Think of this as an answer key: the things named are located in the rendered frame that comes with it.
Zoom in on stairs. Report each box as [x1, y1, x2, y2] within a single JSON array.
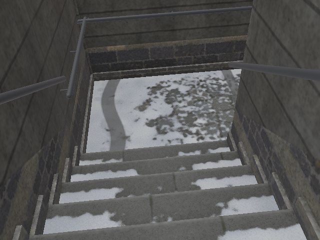
[[29, 140, 307, 240]]

